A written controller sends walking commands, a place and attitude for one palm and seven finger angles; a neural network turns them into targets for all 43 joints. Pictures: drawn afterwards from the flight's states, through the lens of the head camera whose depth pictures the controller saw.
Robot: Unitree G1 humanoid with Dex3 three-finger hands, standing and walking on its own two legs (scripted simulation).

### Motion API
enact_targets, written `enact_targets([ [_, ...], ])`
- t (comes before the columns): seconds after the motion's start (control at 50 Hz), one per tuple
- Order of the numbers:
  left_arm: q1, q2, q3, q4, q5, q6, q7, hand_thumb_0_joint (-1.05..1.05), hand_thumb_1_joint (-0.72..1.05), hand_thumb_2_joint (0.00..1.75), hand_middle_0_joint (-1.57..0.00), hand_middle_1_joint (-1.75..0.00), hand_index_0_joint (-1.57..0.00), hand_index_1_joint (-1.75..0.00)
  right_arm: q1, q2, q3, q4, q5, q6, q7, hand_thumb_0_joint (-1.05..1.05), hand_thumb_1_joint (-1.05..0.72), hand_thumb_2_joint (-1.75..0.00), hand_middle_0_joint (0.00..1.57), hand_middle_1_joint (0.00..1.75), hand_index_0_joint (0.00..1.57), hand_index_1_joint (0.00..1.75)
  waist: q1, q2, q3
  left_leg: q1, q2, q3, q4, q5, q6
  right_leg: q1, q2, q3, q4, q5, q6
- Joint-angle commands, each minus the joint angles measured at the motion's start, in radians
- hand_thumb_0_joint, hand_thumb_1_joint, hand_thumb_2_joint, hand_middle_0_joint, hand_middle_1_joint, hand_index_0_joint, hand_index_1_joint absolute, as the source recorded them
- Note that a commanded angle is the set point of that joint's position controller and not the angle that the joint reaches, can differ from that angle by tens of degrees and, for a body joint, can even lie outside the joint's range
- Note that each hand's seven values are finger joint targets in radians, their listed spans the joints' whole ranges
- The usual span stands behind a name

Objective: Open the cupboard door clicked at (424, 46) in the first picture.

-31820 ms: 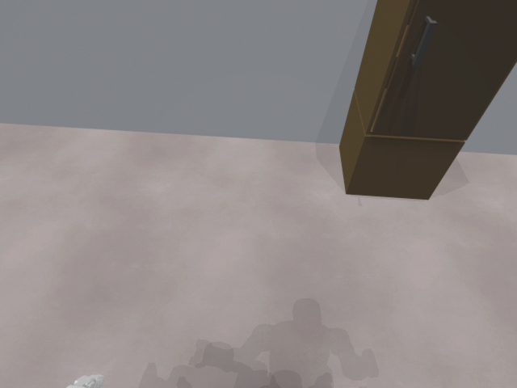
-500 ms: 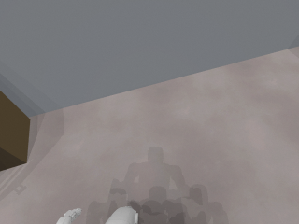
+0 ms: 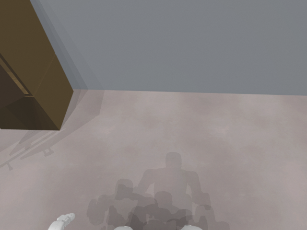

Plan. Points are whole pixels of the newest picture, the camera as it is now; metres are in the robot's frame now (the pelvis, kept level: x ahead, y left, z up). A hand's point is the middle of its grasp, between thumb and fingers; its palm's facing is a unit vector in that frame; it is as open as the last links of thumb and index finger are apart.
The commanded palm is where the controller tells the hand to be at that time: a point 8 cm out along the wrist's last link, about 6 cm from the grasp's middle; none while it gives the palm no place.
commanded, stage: turn to face it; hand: left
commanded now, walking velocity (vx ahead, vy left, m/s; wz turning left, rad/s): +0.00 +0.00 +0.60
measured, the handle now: out of the picture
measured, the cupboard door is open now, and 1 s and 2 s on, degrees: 45 45 45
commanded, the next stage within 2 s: take the last steps up to it in 1.18 s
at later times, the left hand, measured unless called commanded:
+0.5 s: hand out of the picture +0.00 +0.22 -0.18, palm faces +0.35 -0.90 -0.24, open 7.4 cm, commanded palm none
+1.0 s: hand out of the picture -0.04 +0.15 -0.18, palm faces +0.60 -0.77 -0.20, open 7.4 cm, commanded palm none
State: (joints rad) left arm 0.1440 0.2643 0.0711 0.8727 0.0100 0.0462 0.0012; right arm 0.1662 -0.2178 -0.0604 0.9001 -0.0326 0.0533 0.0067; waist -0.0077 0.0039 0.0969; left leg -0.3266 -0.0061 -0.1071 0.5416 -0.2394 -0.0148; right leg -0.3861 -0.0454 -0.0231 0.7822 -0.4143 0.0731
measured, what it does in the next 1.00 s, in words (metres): steps on the spot, turning left: right foot, then left foot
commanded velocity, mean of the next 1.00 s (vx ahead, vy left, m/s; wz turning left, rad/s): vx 0.00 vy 0.00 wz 0.54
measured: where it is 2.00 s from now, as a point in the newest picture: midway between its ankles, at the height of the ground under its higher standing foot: outside the picture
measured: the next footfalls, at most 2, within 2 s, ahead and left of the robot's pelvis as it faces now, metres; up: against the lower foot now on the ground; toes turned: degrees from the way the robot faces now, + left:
right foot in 0.06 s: +0.04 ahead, -0.15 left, +0.00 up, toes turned +0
left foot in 0.36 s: +0.03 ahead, +0.12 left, +0.00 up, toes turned +18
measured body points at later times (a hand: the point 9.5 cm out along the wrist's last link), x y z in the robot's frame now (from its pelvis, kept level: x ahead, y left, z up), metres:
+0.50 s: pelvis +0.01 -0.01 -0.01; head +0.05 +0.03 +0.44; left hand -0.01 +0.27 -0.16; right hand +0.20 -0.22 -0.13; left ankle -0.01 +0.11 -0.73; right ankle +0.02 -0.15 -0.67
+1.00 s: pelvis +0.03 -0.03 +0.00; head +0.07 +0.02 +0.44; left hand -0.08 +0.19 -0.16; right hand +0.27 -0.17 -0.14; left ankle -0.03 +0.07 -0.73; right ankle +0.08 -0.15 -0.74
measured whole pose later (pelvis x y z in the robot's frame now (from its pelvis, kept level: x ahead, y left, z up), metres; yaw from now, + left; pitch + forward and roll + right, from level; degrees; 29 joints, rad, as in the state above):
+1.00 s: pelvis +0.03 -0.03 +0.00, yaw +37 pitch +1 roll +1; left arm 0.25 0.20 0.04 0.91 0.02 0.00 0.01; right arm 0.11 -0.23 -0.06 0.92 -0.01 0.06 0.03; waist 0.01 -0.05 0.11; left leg -0.31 0.00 0.07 0.62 -0.33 -0.04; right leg -0.22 -0.15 -0.19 0.59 -0.36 0.04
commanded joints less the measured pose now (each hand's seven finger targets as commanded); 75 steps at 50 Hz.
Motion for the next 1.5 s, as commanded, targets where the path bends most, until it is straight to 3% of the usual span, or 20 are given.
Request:
enact_targets([
  [0.0,0.153,0.116,0.032,-0.052,0.005,-0.041,0.019,0.00,0.90,0.90,-0.20,-0.30,-0.20,-0.30,-0.061,-0.180,-0.059,-0.098,0.019,-0.019,-0.007,0.00,-0.90,-0.90,0.20,0.30,0.20,0.30,0.060,0.055,-0.165,-0.121,0.100,-0.165,0.000,0.082,0.077,0.343,-0.040,0.052,-0.404,0.142,-0.032],
  [0.04,0.146,0.232,0.044,-0.067,0.020,-0.048,0.028,0.00,0.90,0.90,-0.20,-0.30,-0.20,-0.30,-0.062,-0.125,-0.049,-0.130,0.017,-0.021,0.006,0.00,-0.90,-0.90,0.20,0.30,0.20,0.30,0.066,-0.289,-0.135,-0.279,-0.047,0.055,0.481,-0.379,-0.017,0.287,-0.452,0.394,-0.549,0.187,-0.223],
  [0.14,0.039,0.119,0.017,-0.084,0.015,-0.055,0.033,0.00,0.90,0.90,-0.20,-0.30,-0.20,-0.30,-0.071,-0.096,-0.036,-0.084,0.019,0.000,0.023,0.00,-0.90,-0.90,0.20,0.30,0.20,0.30,0.003,-0.243,-0.083,-0.226,0.035,0.114,0.550,-0.234,-0.050,0.250,-0.281,0.043,-0.425,0.580,-0.189],
  [0.22,0.130,0.172,0.035,-0.046,0.020,-0.055,0.031,0.00,0.90,0.90,-0.20,-0.30,-0.20,-0.30,-0.121,-0.063,-0.016,-0.090,0.026,-0.013,0.029,0.00,-0.90,-0.90,0.20,0.30,0.20,0.30,0.054,-0.205,-0.135,-0.129,0.009,0.198,0.248,-0.233,-0.044,0.368,-0.301,-0.010,-0.336,0.769,-0.180],
  [0.3,0.111,0.177,0.043,-0.039,0.003,-0.047,0.020,0.00,0.90,0.90,-0.20,-0.30,-0.20,-0.30,-0.006,-0.121,-0.027,-0.066,0.020,-0.028,0.024,0.00,-0.90,-0.90,0.20,0.30,0.20,0.30,-0.017,-0.146,-0.179,0.154,0.005,0.199,-0.098,0.054,-0.008,0.235,-0.281,-0.105,-0.127,0.668,-0.083],
  [0.34,0.053,0.061,0.011,-0.118,-0.004,-0.036,0.012,0.00,0.90,0.90,-0.20,-0.30,-0.20,-0.30,0.145,-0.318,-0.076,-0.046,0.009,-0.033,0.009,0.00,-0.90,-0.90,0.20,0.30,0.20,0.30,-0.097,0.330,-0.234,0.394,0.432,-0.341,-0.159,0.698,0.244,-0.200,-0.076,-0.120,0.277,-0.278,0.030],
  [0.36,-0.018,0.092,0.009,-0.138,0.007,-0.023,0.021,0.00,0.90,0.90,-0.20,-0.30,-0.20,-0.30,0.185,-0.310,-0.071,-0.027,0.010,-0.029,0.001,0.00,-0.90,-0.90,0.20,0.30,0.20,0.30,-0.109,0.161,-0.217,0.340,0.438,-0.329,-0.138,0.565,0.277,-0.212,-0.080,-0.019,0.366,-0.263,0.013],
  [0.44,0.013,0.072,0.021,-0.072,0.005,-0.011,0.009,0.00,0.90,0.90,-0.20,-0.30,-0.20,-0.30,-0.011,-0.225,-0.047,-0.074,0.005,-0.034,-0.021,0.00,-0.90,-0.90,0.20,0.30,0.20,0.30,-0.014,0.184,-0.125,0.123,0.248,-0.165,-0.187,0.270,0.177,-0.143,-0.063,0.023,0.339,-0.047,0.008],
  [0.62,0.130,0.072,0.023,-0.056,0.001,-0.032,0.013,0.00,0.90,0.90,-0.20,-0.30,-0.20,-0.30,-0.071,-0.214,-0.060,-0.091,0.011,-0.018,-0.010,0.00,-0.90,-0.90,0.20,0.30,0.20,0.30,0.042,0.138,-0.157,-0.048,0.154,-0.195,-0.092,0.131,0.120,0.241,0.031,-0.025,-0.257,0.122,-0.015],
  [0.66,0.172,0.219,0.052,-0.058,0.024,-0.050,0.028,0.00,0.90,0.90,-0.20,-0.30,-0.20,-0.30,-0.070,-0.105,-0.047,-0.125,0.026,-0.018,0.002,0.00,-0.90,-0.90,0.20,0.30,0.20,0.30,0.072,-0.286,-0.142,-0.309,-0.075,0.052,0.278,-0.271,-0.020,0.393,-0.355,0.381,-0.544,0.105,-0.152],
  [0.68,0.146,0.231,0.041,-0.072,0.018,-0.046,0.026,0.00,0.90,0.90,-0.20,-0.30,-0.20,-0.30,-0.082,-0.130,-0.048,-0.133,0.015,-0.017,0.010,0.00,-0.90,-0.90,0.20,0.30,0.20,0.30,0.065,-0.262,-0.122,-0.267,-0.038,0.048,0.509,-0.361,-0.013,0.247,-0.447,0.383,-0.557,0.130,-0.229],
  [0.74,0.030,0.115,0.013,-0.090,0.010,-0.054,0.030,0.00,0.90,0.90,-0.20,-0.30,-0.20,-0.30,-0.060,-0.123,-0.050,-0.077,0.011,0.001,0.020,0.00,-0.90,-0.90,0.20,0.30,0.20,0.30,-0.007,-0.251,-0.059,-0.272,0.027,0.054,0.704,-0.197,-0.032,0.182,-0.286,0.146,-0.484,0.341,-0.189],
  [0.9,0.163,0.170,0.034,-0.014,0.020,-0.059,0.030,0.00,0.90,0.90,-0.20,-0.30,-0.20,-0.30,-0.109,-0.054,-0.009,-0.066,0.027,-0.019,0.020,0.00,-0.90,-0.90,0.20,0.30,0.20,0.30,0.051,-0.216,-0.138,-0.083,-0.004,0.202,0.157,-0.206,-0.032,0.372,-0.302,-0.006,-0.317,0.805,-0.177],
  [0.96,0.130,0.150,0.033,-0.007,0.004,-0.051,0.021,0.00,0.90,0.90,-0.20,-0.30,-0.20,-0.30,-0.009,-0.105,-0.017,-0.034,0.020,-0.032,0.015,0.00,-0.90,-0.90,0.20,0.30,0.20,0.30,-0.011,-0.136,-0.169,0.189,0.023,0.176,-0.118,0.086,0.002,0.209,-0.254,-0.084,-0.158,0.632,-0.081],
  [1.0,0.091,0.045,0.000,-0.069,-0.004,-0.037,0.016,0.00,0.90,0.90,-0.20,-0.30,-0.20,-0.30,0.103,-0.274,-0.054,-0.021,0.009,-0.035,-0.001,0.00,-0.90,-0.90,0.20,0.30,0.20,0.30,-0.068,0.288,-0.212,0.357,0.425,-0.269,-0.164,0.687,0.240,-0.129,-0.076,-0.104,0.178,-0.256,0.018],
  [1.28,0.136,0.020,-0.003,0.042,0.000,-0.032,0.011,0.00,0.90,0.90,-0.20,-0.30,-0.20,-0.30,-0.018,-0.159,-0.020,0.005,0.012,-0.038,-0.028,0.00,-0.90,-0.90,0.20,0.30,0.20,0.30,0.031,0.142,-0.157,0.089,0.195,-0.080,-0.131,0.291,0.142,0.208,0.021,-0.049,-0.223,0.107,-0.022],
  [1.3,0.170,0.044,0.004,0.053,0.003,-0.043,0.011,0.00,0.90,0.90,-0.20,-0.30,-0.20,-0.30,-0.024,-0.146,-0.018,0.004,0.018,-0.037,-0.024,0.00,-0.90,-0.90,0.20,0.30,0.20,0.30,0.050,0.097,-0.155,0.015,0.146,-0.052,-0.084,0.092,0.102,0.310,-0.003,-0.033,-0.357,0.153,-0.027],
  [1.34,0.220,0.202,0.040,0.049,0.024,-0.056,0.014,0.00,0.90,0.90,-0.20,-0.30,-0.20,-0.30,-0.039,-0.070,-0.008,-0.044,0.021,-0.035,-0.003,0.00,-0.90,-0.90,0.20,0.30,0.20,0.30,0.093,-0.310,-0.080,-0.295,-0.052,0.124,0.303,-0.366,-0.001,0.385,-0.399,0.436,-0.620,-0.140,-0.195],
  [1.36,0.222,0.210,0.042,0.034,0.018,-0.053,0.016,0.00,0.90,0.90,-0.20,-0.30,-0.20,-0.30,-0.083,-0.115,-0.018,-0.063,0.011,-0.029,0.006,0.00,-0.90,-0.90,0.20,0.30,0.20,0.30,0.108,-0.220,-0.038,-0.312,-0.004,0.073,0.477,-0.354,0.003,0.281,-0.459,0.471,-0.663,-0.263,-0.251],
  [1.48,0.178,0.091,0.021,0.060,0.013,-0.106,0.015,0.00,0.90,0.90,-0.20,-0.30,-0.20,-0.30,-0.071,-0.061,-0.019,-0.003,0.012,-0.030,0.036,0.00,-0.90,-0.90,0.20,0.30,0.20,0.30,0.044,-0.158,-0.029,-0.315,0.068,0.109,0.506,-0.060,-0.034,0.324,-0.305,0.089,-0.591,0.233,-0.166],
])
